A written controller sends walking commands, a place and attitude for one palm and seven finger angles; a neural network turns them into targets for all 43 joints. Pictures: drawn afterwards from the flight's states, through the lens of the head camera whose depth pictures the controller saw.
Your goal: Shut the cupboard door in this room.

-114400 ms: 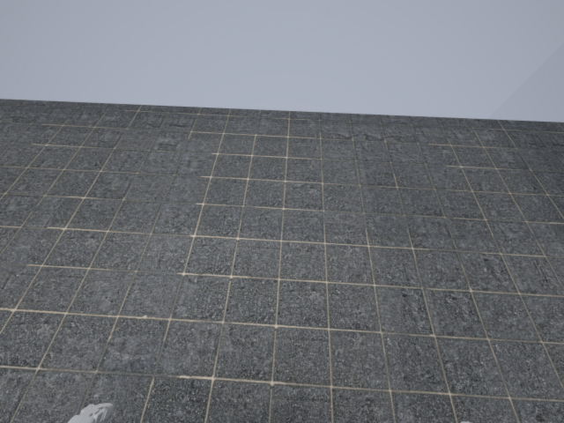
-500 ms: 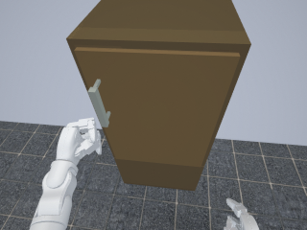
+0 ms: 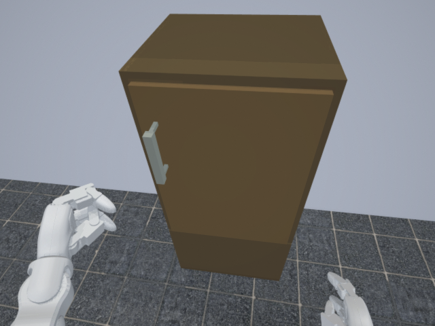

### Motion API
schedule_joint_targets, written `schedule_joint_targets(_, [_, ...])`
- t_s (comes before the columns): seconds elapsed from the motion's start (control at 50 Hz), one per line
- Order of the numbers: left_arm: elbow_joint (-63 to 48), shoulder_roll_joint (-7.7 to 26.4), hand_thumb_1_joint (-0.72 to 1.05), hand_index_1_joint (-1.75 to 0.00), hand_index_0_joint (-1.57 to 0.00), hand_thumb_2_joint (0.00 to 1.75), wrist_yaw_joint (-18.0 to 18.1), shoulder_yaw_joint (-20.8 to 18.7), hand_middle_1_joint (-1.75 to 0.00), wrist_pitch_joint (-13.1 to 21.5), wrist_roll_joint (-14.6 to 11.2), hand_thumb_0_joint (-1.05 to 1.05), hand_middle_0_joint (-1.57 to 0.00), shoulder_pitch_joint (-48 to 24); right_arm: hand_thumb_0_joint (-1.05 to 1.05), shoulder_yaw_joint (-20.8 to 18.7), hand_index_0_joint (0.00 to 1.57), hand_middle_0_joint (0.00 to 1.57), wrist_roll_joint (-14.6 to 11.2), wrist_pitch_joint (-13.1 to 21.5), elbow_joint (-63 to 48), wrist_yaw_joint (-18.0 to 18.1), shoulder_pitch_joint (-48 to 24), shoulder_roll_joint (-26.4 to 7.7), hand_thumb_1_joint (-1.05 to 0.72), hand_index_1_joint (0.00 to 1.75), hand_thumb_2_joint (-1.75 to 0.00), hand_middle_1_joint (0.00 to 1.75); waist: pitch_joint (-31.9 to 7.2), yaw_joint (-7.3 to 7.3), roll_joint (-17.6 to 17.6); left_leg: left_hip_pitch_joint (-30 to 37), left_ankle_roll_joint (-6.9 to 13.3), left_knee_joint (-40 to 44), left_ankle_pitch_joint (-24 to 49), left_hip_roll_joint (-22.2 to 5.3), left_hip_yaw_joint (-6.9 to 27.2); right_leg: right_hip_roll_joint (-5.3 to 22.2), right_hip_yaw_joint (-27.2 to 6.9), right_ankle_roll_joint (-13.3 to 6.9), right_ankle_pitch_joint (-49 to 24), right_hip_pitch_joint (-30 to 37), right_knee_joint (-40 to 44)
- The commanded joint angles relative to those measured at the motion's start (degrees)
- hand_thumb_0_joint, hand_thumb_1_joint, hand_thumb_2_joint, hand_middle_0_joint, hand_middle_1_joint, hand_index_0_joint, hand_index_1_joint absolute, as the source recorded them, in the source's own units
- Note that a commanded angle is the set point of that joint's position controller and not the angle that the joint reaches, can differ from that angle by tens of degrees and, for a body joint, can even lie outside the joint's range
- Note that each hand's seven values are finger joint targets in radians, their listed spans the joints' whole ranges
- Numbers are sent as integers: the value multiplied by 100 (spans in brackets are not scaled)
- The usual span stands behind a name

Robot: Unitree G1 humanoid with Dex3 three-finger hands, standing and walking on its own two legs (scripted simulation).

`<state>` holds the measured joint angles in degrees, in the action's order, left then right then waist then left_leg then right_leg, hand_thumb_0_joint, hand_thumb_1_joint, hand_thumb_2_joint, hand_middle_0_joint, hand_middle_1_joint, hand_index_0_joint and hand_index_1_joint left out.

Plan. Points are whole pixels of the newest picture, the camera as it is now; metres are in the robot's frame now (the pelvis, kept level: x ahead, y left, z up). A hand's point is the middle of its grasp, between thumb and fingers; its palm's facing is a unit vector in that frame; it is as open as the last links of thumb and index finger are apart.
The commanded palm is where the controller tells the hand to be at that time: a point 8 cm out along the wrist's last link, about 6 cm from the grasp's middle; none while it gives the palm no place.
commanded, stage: draw the hand back to the body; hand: left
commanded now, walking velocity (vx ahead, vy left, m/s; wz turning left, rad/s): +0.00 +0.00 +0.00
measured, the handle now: (158, 154) +0.49 +0.20 +0.04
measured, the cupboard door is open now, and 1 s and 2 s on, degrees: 0 0 0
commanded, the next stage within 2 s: step back with the hand held close in 0.84 s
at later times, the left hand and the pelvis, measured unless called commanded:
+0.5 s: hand (32, 222) +0.21 +0.28 +0.17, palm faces +0.47 -0.78 -0.41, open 6.4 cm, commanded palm +0.16 +0.31 +0.18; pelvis +0.02 +0.01 +0.01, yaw +0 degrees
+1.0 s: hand (39, 220) +0.21 +0.28 +0.16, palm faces +0.47 -0.78 -0.40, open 7.4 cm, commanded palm +0.16 +0.31 +0.18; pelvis +0.02 +0.01 +0.01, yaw +0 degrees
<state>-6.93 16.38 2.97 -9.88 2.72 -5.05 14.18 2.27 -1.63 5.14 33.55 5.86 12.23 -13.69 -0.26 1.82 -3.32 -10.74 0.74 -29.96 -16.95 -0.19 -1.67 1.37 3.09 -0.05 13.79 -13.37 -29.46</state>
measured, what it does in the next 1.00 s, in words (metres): stands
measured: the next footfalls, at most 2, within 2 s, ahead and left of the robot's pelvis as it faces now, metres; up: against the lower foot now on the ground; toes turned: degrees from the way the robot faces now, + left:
none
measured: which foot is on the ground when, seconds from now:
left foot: down 0.00-1.00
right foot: down 0.00-1.00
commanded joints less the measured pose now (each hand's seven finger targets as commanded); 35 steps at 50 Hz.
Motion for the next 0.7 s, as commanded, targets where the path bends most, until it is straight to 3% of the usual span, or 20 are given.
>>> schedule_joint_targets(0.0, [-1715,1044,90,-96,-81,90,320,-611,-96,443,106,0,-81,-1106,0,-179,20,20,59,378,-808,65,-836,-514,-90,30,-90,30,-471,18,-81,28,80,918,338,-24,148,5,-149,-78,56,590,806])
schedule_joint_targets(0.12, [-1753,1028,90,-78,-64,90,404,-760,-78,461,179,0,-64,-673,0,-188,20,20,92,436,-687,19,-877,-528,-90,30,-90,30,-198,83,217,138,66,1151,470,-52,210,-46,-78,-82,-77,710,880])
schedule_joint_targets(0.16, [-1839,1050,90,-72,-58,90,392,-904,-72,465,181,0,-58,-371,0,-209,20,20,103,420,-664,-15,-852,-520,-90,30,-90,30,-272,124,204,175,46,1160,735,-65,216,-56,-55,-96,-311,859,841])
schedule_joint_targets(0.18, [-1868,1152,90,-69,-56,90,383,-1043,-69,455,187,0,-56,-178,0,-233,20,20,104,425,-653,-24,-872,-549,-90,30,-90,30,-281,162,28,237,48,1147,884,-70,187,-66,-78,-94,-445,878,872])
schedule_joint_targets(0.24, [-2163,1122,90,-60,-47,90,366,-1126,-60,484,173,0,-47,8,0,-239,20,20,112,398,-680,-89,-860,-503,-90,30,-90,30,-316,173,62,232,1,1139,1156,-90,207,-58,-43,-102,-665,1012,793])
schedule_joint_targets(0.28, [-2262,1337,90,-54,-42,90,372,-1398,-54,478,184,0,-42,240,0,-265,20,20,128,419,-679,-90,-874,-526,-90,30,-90,30,-311,225,-17,254,8,1116,1341,-95,180,-71,-57,-94,-850,1047,816])
schedule_joint_targets(0.3, [-2395,1235,90,-51,-39,90,362,-1343,-51,479,168,0,-39,227,0,-251,20,20,126,405,-692,-108,-862,-478,-90,30,-90,30,-293,198,-140,248,-11,1114,1398,-92,172,-48,-51,-99,-893,1076,785])
schedule_joint_targets(0.34, [-2484,1337,90,-45,-34,90,374,-1515,-45,485,156,0,-34,383,0,-270,20,20,131,392,-701,-122,-838,-473,-90,30,-90,30,-309,220,30,231,-19,1075,1531,-97,172,-61,-38,-99,-1024,1109,767])
schedule_joint_targets(0.38, [-2587,1487,90,-39,-28,90,382,-1722,-39,481,171,0,-28,493,0,-298,20,20,128,411,-702,-112,-838,-500,-90,30,-90,30,-280,243,-17,265,-23,1057,1675,-109,153,-79,-36,-89,-1127,1084,787])
schedule_joint_targets(0.4, [-2668,1410,90,-36,-25,90,383,-1682,-36,484,157,0,-25,497,0,-289,20,20,126,407,-709,-117,-825,-459,-90,30,-90,30,-313,230,-159,281,-29,1046,1736,-99,138,-51,-40,-95,-1168,1125,754])
schedule_joint_targets(0.44, [-2700,1426,90,-30,-20,90,395,-1765,-30,480,148,0,-20,579,0,-298,20,20,121,402,-701,-124,-815,-455,-90,30,-90,30,-245,229,-121,289,-40,1035,1689,-108,138,-66,-34,-93,-1111,1048,771])
schedule_joint_targets(0.52, [-2535,1157,90,-30,-20,90,381,-1457,-30,419,176,0,-20,511,0,-332,20,20,118,393,-636,-142,-733,-517,-90,30,-90,30,-103,137,-7,324,-30,1040,1770,-133,131,-50,-26,-75,-1110,900,800])
schedule_joint_targets(0.56, [-2447,1178,90,-30,-20,90,400,-1478,-30,404,181,0,-20,522,0,-344,20,20,136,376,-636,-135,-715,-535,-90,30,-90,30,-157,151,127,331,-2,1027,1795,-113,131,-46,-16,-71,-1165,934,797])
schedule_joint_targets(0.68, [-2709,1471,90,-30,-20,90,446,-1716,-30,413,198,0,-20,505,0,-338,20,20,159,375,-651,-90,-795,-510,-90,30,-90,30,-528,238,-11,452,12,975,1986,-76,121,-32,-38,-80,-1374,1178,755])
